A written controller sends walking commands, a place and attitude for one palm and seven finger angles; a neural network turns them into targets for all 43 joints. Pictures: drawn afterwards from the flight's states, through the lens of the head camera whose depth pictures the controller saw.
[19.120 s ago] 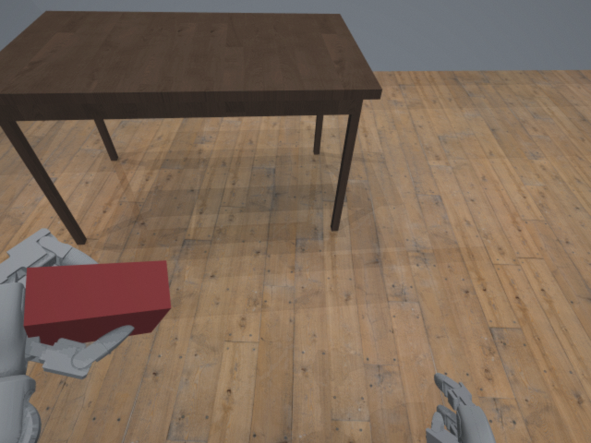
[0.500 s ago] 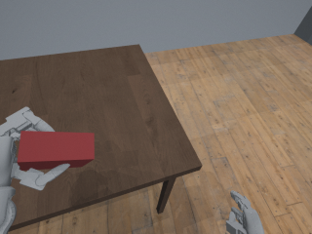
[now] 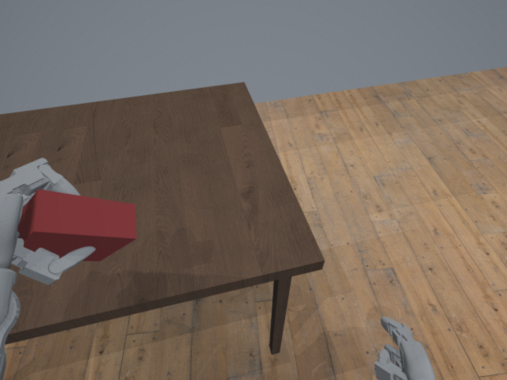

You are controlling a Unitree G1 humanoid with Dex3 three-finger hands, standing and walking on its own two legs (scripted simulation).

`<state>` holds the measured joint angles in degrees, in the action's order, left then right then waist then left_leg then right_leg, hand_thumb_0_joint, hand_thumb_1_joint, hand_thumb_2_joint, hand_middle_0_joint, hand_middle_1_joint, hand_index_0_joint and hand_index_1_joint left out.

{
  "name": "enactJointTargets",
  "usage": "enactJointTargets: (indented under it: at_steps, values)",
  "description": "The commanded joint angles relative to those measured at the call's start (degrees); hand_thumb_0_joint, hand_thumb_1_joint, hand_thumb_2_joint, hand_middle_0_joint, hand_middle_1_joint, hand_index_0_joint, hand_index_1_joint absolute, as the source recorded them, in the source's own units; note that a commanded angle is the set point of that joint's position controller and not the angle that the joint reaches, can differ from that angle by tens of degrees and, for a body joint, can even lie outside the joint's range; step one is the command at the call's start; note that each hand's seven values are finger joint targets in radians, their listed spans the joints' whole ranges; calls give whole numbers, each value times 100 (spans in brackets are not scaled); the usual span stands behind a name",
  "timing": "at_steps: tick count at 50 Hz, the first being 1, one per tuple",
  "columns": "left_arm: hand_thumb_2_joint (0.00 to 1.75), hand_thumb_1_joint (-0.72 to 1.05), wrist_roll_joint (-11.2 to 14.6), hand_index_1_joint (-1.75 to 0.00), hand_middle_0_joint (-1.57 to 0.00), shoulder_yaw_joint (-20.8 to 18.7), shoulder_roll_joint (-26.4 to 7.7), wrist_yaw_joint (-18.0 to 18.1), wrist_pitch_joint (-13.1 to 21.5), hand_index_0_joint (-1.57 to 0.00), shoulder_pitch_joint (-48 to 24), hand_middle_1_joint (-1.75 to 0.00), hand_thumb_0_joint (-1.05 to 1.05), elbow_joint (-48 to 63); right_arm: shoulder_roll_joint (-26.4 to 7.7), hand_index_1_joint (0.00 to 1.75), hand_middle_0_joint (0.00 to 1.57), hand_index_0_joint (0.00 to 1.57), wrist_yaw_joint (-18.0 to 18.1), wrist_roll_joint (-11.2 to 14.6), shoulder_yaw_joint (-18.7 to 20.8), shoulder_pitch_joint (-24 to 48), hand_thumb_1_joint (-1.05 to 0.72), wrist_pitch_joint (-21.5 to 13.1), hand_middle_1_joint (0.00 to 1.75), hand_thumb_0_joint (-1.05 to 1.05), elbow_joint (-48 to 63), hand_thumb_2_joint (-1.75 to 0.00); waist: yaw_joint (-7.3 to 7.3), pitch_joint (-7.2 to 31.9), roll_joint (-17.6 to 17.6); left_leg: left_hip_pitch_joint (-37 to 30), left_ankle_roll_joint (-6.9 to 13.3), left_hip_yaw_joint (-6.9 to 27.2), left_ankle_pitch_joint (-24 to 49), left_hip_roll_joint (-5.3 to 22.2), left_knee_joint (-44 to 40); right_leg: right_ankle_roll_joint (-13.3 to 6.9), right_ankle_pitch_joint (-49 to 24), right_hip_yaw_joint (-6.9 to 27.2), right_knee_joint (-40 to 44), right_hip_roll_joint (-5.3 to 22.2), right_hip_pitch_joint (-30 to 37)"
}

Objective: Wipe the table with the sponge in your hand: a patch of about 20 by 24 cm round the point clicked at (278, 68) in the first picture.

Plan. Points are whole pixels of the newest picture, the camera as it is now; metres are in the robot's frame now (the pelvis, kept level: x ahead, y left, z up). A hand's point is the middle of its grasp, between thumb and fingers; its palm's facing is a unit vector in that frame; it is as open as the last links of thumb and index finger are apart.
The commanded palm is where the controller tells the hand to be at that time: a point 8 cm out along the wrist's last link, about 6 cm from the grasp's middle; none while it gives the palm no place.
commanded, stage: turn the palm down, sponge in hand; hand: left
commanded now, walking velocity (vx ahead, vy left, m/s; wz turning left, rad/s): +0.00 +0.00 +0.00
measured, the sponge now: (88, 231) +0.25 +0.26 +0.14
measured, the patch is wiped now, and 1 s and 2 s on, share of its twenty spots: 0.00 0.00 0.00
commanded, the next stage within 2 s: move the sponge above the wiping area in 1.68 s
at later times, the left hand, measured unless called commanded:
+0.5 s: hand (75, 227) +0.25 +0.28 +0.14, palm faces +0.17 -0.39 -0.90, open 9.4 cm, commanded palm +0.22 +0.28 +0.20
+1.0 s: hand (79, 237) +0.25 +0.28 +0.13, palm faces -0.01 -0.22 -0.98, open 9.4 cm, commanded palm +0.22 +0.30 +0.21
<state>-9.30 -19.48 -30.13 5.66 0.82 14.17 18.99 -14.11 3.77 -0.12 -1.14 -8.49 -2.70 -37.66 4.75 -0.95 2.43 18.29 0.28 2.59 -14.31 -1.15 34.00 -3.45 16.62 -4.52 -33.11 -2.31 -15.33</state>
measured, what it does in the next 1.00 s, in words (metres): stands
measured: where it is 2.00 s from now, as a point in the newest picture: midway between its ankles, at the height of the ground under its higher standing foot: outside the picture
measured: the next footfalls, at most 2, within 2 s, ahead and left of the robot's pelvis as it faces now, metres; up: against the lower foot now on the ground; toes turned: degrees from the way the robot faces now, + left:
none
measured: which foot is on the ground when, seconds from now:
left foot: down 0.00-1.00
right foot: down 0.00-1.00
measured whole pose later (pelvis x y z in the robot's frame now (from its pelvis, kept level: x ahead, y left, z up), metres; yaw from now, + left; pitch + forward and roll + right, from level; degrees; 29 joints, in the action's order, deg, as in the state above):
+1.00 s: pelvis +0.02 +0.03 +0.01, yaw -3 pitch -1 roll +0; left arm -39.1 -1.1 -34.2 -5.1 -20.6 14.7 24.4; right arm -15.2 5.8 2.5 -3.1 -2.6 4.2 -32.6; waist 6.5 -1.1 5.9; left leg 13.7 2.7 -0.8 -12.5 -2.6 27.2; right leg -1.3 14.7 -0.9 -28.0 -0.8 -12.3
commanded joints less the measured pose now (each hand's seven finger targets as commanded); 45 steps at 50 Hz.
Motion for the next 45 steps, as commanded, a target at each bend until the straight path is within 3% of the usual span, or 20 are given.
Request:
enactJointTargets:
  at_steps: [1,5,8,9,10,14,15,19,20,25,29,30,31,34,35,36,39,40,42,45]
  values:
    - [130,10,-145,-160,-120,-86,-1451,-457,-703,-120,-1227,-160,0,375,-744,30,20,20,273,220,148,910,-90,-212,30,0,1149,-90,-235,292,-62,-270,168,-369,-587,-64,-679,326,1170,712,1405,359,-179]
    - [130,10,-427,-160,-120,-290,-1727,-636,-334,-120,-1255,-160,0,1260,-588,30,20,20,312,138,158,1121,-90,-250,30,0,1338,-90,-78,638,-292,-371,158,-345,-85,-35,-440,302,1281,1055,1419,454,24]
    - [130,10,-407,-160,-120,-998,-2062,-479,235,-120,-510,-160,0,1469,-583,30,20,20,277,37,283,875,-90,-251,30,0,1290,-90,94,987,-543,-366,148,-279,369,9,-240,342,513,1158,1227,471,244]
    - [130,10,-422,-160,-120,-1441,-2464,-366,296,-120,-323,-160,0,1493,-594,30,20,20,247,52,298,883,-90,-240,30,0,1268,-90,199,973,-241,-358,116,-292,482,-10,-197,295,294,1308,1208,463,278]
    - [130,10,-426,-160,-120,-1187,-2049,-281,337,-120,-325,-160,0,1560,-512,30,20,20,198,43,293,848,-90,-203,30,0,1296,-90,143,1179,-267,-285,122,-309,607,-21,-187,331,-109,1165,1018,515,452]
    - [130,10,-560,-160,-120,-1418,-2072,79,-210,-120,518,-160,0,1189,-692,30,20,20,107,147,415,535,-90,-29,30,0,1256,-90,217,1026,358,-308,89,-403,1099,27,-229,252,-1426,998,648,378,372]
    - [130,10,-568,-160,-120,-985,-1697,52,-434,-120,430,-160,0,1182,-707,30,20,20,105,168,410,527,-90,27,30,0,1315,-90,113,984,229,-251,95,-436,1139,68,-235,296,-1566,859,593,420,364]
    - [130,10,-872,-160,-120,-829,-1930,-125,-1148,-120,337,-160,0,1181,-828,30,20,20,216,289,377,707,-90,174,30,0,1419,-90,49,848,-77,-314,179,-428,1285,51,-216,328,-1727,827,580,332,244]
    - [130,10,-965,-160,-120,-477,-1704,-226,-1193,-120,203,-160,0,1347,-805,30,20,20,234,295,360,675,-90,170,30,0,1515,-90,-41,962,-241,-347,224,-421,1326,50,-189,379,-1847,744,559,356,255]
    - [130,10,-1449,-160,-120,-109,-1693,-338,-842,-120,-49,-160,0,2354,-689,30,20,20,335,233,344,756,-90,69,30,0,1620,-90,-93,1517,-150,-784,299,-351,1710,-3,-74,372,-2216,721,446,294,201]
    - [130,10,-1952,-160,-120,-794,-2372,27,-742,-120,181,-160,0,2408,-696,30,20,20,314,169,347,820,-90,137,30,0,1528,-90,122,1589,232,-847,225,-249,1872,-19,-117,208,-2109,894,427,196,246]
    - [130,10,-2036,-160,-120,-506,-1989,110,-792,-120,3,-160,0,2346,-618,30,20,20,268,134,319,748,-90,167,30,0,1539,-90,41,1693,209,-782,221,-276,1963,14,-132,229,-2150,660,388,258,314]
    - [130,10,-2156,-160,-120,-730,-2219,216,-914,-120,85,-160,0,2051,-663,30,20,20,245,154,358,643,-90,231,30,0,1451,-90,78,1557,263,-713,175,-222,2002,52,-191,178,-2029,703,403,217,294]
    - [130,10,-2166,-160,-120,-707,-2113,345,-1538,-120,-141,-160,0,1400,-696,30,20,20,183,272,294,1064,-90,422,30,0,1333,-90,181,1038,527,-564,66,-149,1659,73,-454,78,-1458,776,594,149,263]
    - [130,10,-2102,-160,-120,-215,-1689,279,-1734,-120,-423,-160,0,1430,-672,30,20,20,175,282,262,1078,-90,461,30,0,1427,-90,90,1084,454,-543,75,-191,1572,122,-514,135,-1391,574,638,214,320]
    - [130,10,-2151,-160,-120,-312,-1966,223,-1949,-120,-449,-160,0,1203,-739,30,20,20,191,306,252,1057,-90,499,30,0,1386,-90,114,1006,306,-493,60,-137,1463,133,-611,133,-1225,619,679,193,334]
    - [130,10,-2298,-160,-120,192,-1783,-204,-2489,-120,-461,-160,0,943,-768,30,20,20,203,421,95,1626,-90,544,30,0,1459,-90,131,733,150,-556,101,-96,1160,83,-819,125,-949,703,852,169,347]
    - [130,10,-2349,-160,-120,733,-1417,-401,-2550,-120,-639,-160,0,1205,-736,30,20,20,208,420,53,1616,-90,538,30,0,1596,-90,16,761,103,-582,139,-104,1128,112,-868,163,-967,556,884,218,371]
    - [130,10,-2577,-160,-120,1054,-1453,-710,-2573,-120,-861,-160,0,1396,-731,30,20,20,257,404,23,1637,-90,515,30,0,1635,-90,-22,801,50,-688,193,-21,967,80,-992,193,-763,576,968,226,338]
    - [130,10,-2945,-160,-120,1118,-1509,-913,-2262,-120,-1179,-160,0,1855,-620,30,20,20,263,349,-44,1709,-90,378,30,0,1670,-90,-14,1052,24,-893,267,26,914,80,-1043,150,-560,598,1001,155,384]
